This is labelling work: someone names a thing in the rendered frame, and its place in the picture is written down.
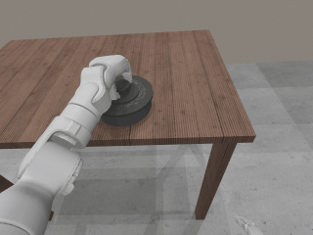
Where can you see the knob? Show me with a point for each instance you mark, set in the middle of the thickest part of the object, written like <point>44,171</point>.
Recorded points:
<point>122,86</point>

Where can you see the table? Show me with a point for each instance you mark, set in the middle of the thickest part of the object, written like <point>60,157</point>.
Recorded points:
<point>194,102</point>

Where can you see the robot left forearm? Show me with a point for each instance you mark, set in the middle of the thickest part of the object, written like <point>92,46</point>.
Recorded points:
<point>73,127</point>

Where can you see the robot left upper arm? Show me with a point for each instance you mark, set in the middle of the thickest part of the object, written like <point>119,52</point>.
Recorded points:
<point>25,207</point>

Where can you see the lid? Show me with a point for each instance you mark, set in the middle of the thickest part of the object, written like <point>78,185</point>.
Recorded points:
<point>134,101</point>

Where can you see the left robot hand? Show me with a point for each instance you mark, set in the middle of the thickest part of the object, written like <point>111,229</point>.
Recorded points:
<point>120,65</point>

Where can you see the right robot hand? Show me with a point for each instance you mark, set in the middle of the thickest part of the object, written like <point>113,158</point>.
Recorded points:
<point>247,225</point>

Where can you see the pot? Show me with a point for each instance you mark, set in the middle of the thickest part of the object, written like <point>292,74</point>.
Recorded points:
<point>129,120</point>

